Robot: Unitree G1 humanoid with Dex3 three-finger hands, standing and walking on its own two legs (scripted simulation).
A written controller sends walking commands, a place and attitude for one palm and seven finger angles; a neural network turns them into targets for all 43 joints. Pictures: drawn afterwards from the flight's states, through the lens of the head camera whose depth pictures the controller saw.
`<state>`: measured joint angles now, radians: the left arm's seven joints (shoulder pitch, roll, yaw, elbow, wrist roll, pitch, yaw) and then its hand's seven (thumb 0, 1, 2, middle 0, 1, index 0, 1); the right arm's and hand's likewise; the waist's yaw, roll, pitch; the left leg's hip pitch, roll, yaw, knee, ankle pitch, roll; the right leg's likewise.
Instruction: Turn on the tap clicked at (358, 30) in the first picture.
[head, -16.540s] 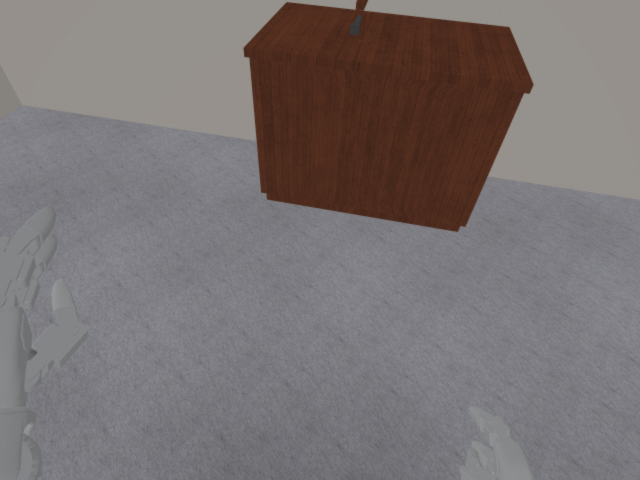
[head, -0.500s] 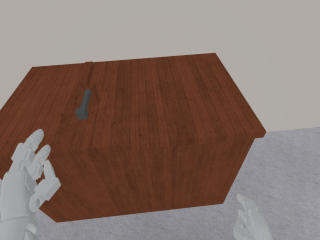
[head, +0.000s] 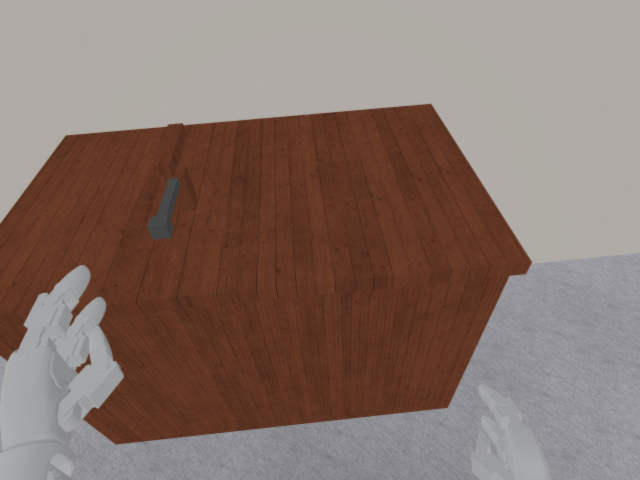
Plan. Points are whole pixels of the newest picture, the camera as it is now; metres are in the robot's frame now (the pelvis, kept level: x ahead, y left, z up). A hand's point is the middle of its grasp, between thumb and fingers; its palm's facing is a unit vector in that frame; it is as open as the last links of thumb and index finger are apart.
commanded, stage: turn the palm inward beside the body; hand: left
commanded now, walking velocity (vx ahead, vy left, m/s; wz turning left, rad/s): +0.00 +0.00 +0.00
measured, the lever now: (160, 227) +0.44 +0.32 +0.07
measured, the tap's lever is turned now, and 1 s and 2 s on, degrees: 0 0 0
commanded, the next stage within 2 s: reach beside the lever's end, fingers flat in 0.16 s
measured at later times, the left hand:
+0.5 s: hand (116, 346) +0.21 +0.24 +0.13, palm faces +0.42 -0.90 -0.12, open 7.4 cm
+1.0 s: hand (123, 298) +0.28 +0.28 +0.11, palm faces +0.44 -0.89 -0.10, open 7.5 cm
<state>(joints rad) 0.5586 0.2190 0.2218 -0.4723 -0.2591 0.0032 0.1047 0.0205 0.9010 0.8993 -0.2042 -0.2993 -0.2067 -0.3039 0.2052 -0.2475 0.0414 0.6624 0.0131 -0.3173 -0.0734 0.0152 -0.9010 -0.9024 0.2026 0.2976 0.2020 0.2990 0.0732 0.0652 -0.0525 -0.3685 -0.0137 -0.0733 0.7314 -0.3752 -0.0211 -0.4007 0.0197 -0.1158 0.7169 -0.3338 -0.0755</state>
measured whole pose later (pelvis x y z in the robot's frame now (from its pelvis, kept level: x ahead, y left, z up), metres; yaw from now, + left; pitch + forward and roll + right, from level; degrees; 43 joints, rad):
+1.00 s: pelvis +0.00 +0.01 +0.00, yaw -1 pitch +3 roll +0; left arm 0.13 0.26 0.34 0.00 -0.24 -0.03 0.08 0.02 0.90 0.90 -0.20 -0.28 -0.20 -0.28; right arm 0.19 -0.25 0.03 0.71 0.02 -0.26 -0.10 0.01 -0.90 -0.90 0.20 0.30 0.20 0.30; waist 0.04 0.04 -0.04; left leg -0.40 -0.02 -0.05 0.70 -0.36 -0.01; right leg -0.44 0.02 -0.09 0.70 -0.32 -0.06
